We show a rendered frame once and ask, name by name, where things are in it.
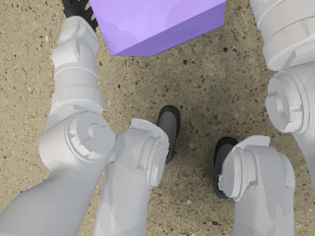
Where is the robot left foot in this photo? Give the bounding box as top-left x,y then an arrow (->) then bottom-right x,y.
157,105 -> 181,164

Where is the left robot forearm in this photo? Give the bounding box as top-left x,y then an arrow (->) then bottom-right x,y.
44,16 -> 104,132

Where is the right robot forearm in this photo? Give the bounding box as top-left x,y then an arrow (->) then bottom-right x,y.
249,0 -> 315,72

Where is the left robot shin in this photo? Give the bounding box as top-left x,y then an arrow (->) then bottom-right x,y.
106,118 -> 170,165

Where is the right robot upper arm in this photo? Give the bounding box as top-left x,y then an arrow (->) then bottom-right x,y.
265,61 -> 315,191

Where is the left robot hand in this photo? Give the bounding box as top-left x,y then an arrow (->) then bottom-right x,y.
61,0 -> 98,32

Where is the carton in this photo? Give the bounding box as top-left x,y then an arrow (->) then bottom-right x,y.
89,0 -> 226,57

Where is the left robot upper arm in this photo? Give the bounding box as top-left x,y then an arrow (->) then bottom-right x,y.
0,110 -> 115,236

